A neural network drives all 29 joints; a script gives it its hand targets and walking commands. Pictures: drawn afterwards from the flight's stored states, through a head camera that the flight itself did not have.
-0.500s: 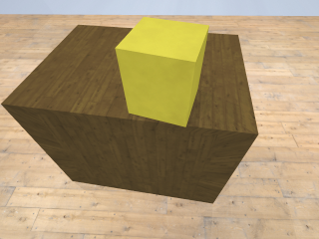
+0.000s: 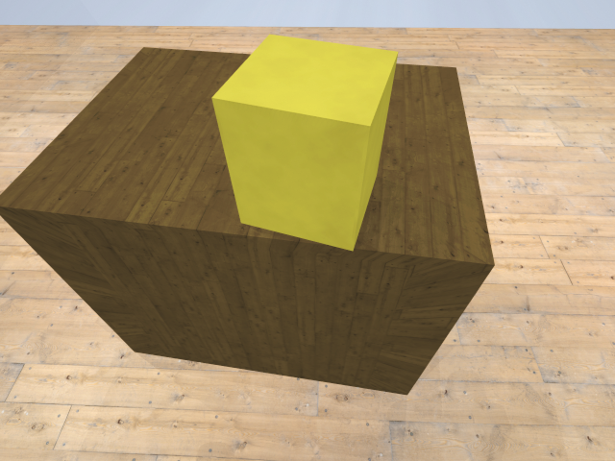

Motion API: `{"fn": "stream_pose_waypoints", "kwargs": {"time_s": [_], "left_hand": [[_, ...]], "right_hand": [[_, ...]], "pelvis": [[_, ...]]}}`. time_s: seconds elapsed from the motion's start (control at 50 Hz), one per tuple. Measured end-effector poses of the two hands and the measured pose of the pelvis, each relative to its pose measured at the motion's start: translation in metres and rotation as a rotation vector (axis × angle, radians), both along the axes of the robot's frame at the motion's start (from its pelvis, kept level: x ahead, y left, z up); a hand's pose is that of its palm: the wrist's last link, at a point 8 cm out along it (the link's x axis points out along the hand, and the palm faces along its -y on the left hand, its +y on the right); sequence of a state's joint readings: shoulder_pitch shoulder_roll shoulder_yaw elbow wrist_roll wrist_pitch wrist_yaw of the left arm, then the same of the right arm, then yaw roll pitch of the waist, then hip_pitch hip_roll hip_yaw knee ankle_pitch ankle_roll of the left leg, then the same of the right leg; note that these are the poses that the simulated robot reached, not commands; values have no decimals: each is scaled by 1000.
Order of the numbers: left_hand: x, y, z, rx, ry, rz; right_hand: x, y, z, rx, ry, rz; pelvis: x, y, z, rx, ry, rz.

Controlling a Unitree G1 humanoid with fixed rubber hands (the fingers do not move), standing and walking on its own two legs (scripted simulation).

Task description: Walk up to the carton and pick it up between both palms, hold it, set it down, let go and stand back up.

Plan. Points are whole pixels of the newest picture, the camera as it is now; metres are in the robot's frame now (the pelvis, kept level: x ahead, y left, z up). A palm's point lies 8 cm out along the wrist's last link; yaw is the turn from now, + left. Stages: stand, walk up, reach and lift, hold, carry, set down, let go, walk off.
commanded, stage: stand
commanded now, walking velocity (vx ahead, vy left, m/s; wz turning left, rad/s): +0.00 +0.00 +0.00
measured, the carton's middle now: (312, 145) +0.56 +0.02 +0.09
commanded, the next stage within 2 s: walk up in 0.98 s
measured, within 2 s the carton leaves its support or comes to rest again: neither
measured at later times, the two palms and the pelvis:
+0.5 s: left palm out of the picture -0.02 +0.20 -0.15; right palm out of the picture -0.02 -0.20 -0.16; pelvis +0.01 +0.00 +0.00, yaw +0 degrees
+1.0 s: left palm out of the picture -0.03 +0.20 -0.15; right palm out of the picture -0.04 -0.19 -0.15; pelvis +0.01 +0.00 +0.00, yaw +0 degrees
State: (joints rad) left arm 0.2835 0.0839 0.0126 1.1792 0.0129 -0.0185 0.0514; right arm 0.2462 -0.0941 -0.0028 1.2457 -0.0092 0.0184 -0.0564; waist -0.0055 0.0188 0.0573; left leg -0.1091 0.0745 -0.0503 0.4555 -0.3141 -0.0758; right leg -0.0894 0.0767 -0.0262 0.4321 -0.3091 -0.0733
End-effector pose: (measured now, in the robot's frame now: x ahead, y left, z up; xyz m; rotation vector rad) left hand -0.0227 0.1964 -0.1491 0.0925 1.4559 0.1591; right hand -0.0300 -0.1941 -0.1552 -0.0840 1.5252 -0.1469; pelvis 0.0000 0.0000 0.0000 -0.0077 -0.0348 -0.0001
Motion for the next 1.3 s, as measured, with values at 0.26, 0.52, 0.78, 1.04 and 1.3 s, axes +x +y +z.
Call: {"fn": "stream_pose_waypoints", "kwargs": {"time_s": [0.26, 0.52, 0.78, 1.04, 1.3], "left_hand": [[3, 0, -1, 4, 14, -2], [5, 1, -2, 7, 3, -6], [-1, -1, -1, -4, 11, 0], [-5, 3, 2, -1, 26, -12], [-10, 41, 20, 88, 54, 16]], "right_hand": [[9, -3, 0, -8, -1, 0], [11, -4, -1, -5, -6, -2], [6, 0, 1, -3, -5, -1], [-6, 3, 3, 4, 29, -13], [17, -7, -3, -27, 6, -6]], "pelvis": [[8, -2, -1, -1, 1, -5], [10, -3, -2, -2, -8, -5], [8, -2, 0, -3, -11, -7], [6, 1, 1, -6, 1, -7], [16, 27, 2, 28, 50, -79]]}}
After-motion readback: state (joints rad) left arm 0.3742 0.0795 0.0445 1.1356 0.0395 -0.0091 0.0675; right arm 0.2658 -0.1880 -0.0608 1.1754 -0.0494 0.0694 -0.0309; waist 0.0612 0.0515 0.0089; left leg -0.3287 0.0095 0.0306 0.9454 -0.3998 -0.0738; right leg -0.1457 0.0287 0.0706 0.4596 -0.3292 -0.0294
